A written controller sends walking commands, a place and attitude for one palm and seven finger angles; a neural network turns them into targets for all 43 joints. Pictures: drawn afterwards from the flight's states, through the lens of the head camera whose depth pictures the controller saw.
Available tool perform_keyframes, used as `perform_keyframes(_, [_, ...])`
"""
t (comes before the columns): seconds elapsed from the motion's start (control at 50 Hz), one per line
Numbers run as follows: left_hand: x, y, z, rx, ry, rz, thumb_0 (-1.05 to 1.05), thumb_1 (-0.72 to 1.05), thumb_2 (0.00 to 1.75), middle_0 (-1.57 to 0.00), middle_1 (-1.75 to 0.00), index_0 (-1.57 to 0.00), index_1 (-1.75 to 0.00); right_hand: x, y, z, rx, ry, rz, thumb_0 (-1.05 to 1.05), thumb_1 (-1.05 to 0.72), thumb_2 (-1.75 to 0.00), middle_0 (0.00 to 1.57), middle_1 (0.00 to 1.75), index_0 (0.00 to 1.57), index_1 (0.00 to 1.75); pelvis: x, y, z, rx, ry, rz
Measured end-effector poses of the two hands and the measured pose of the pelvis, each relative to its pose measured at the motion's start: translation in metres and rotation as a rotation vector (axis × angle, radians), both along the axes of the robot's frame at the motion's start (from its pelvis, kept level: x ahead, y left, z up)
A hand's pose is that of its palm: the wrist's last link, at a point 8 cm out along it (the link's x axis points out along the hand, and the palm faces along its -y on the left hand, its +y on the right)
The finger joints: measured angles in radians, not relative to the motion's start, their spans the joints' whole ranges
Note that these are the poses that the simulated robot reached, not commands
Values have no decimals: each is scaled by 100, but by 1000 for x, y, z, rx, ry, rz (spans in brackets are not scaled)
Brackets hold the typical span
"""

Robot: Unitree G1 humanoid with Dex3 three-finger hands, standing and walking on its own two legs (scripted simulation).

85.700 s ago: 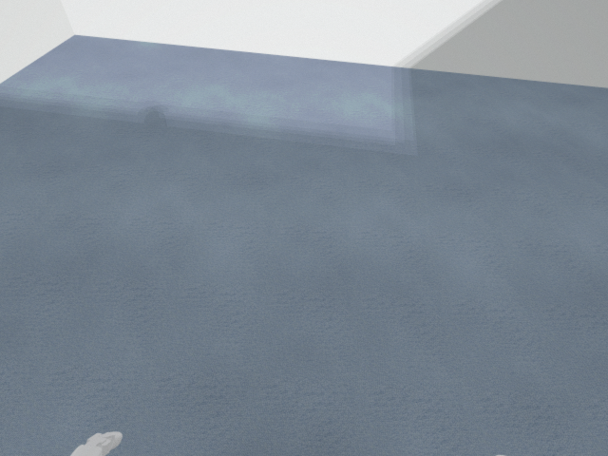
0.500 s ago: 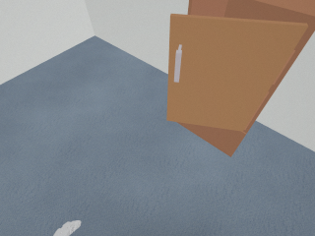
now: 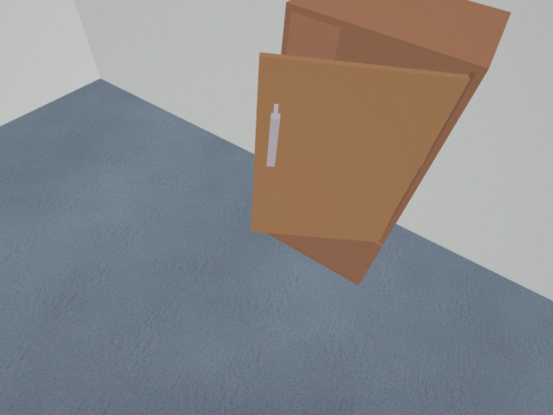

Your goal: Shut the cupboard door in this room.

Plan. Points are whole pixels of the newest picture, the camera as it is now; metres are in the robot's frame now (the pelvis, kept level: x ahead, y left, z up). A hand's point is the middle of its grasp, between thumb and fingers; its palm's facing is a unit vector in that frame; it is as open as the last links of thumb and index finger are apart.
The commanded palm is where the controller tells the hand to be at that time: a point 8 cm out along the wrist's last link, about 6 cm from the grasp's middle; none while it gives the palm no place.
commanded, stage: take the last steps up to it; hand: left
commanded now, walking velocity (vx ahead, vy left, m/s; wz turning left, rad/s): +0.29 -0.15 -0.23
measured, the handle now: (273, 136) +0.69 +0.05 -0.01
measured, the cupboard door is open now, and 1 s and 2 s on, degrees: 29 29 29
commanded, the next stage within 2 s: come to a stop and stand still in 0.64 s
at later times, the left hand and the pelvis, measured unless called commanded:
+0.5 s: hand (229, 409) +0.16 +0.08 -0.16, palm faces -0.05 -0.98 -0.20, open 7.3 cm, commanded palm none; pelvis +0.09 -0.10 +0.01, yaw -3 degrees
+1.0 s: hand (260, 367) +0.23 +0.03 -0.18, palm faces -0.01 -0.98 -0.21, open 7.3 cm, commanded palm none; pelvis +0.21 -0.15 +0.00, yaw -3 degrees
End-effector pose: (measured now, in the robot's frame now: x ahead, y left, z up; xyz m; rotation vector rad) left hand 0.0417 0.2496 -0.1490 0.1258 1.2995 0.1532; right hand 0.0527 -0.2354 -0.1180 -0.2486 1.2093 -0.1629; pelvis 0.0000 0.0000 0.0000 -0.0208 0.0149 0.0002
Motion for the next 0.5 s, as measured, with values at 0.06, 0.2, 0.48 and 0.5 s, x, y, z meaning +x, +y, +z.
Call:
perform_keyframes(0.06, [10,0,8,0,3,-27,0,91,90,-19,-30,-20,-29,-17,-2,2,10,30,-39,1,-90,-90,20,30,21,30,5,-3,6,-4,4,-21])
perform_keyframes(0.2, [57,-24,20,15,-12,-126,0,91,90,-19,-30,-20,-29,-65,-27,-4,30,135,-173,1,-90,-90,20,30,21,30,22,-25,9,2,3,-78])
perform_keyframes(0.48, [118,-122,20,17,-85,-114,0,92,90,-19,-30,-20,-29,-16,-116,-16,43,206,-195,1,-91,-90,19,30,20,30,81,-99,4,13,-10,-62])
perform_keyframes(0.5, [115,-124,18,18,-67,-103,0,93,90,-20,-30,-20,-29,0,-119,-14,42,179,-184,1,-91,-90,19,30,20,30,86,-103,5,12,-8,-59])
